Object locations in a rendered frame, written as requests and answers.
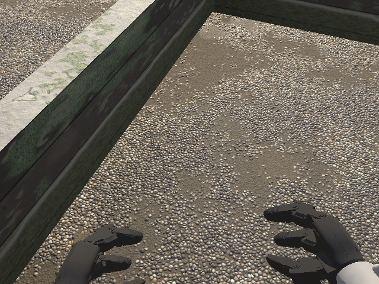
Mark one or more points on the left robot hand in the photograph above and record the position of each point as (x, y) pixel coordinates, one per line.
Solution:
(86, 260)

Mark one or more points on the robot right forearm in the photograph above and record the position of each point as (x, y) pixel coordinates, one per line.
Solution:
(358, 273)

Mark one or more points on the right robot hand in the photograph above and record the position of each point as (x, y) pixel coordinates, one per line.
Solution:
(322, 235)

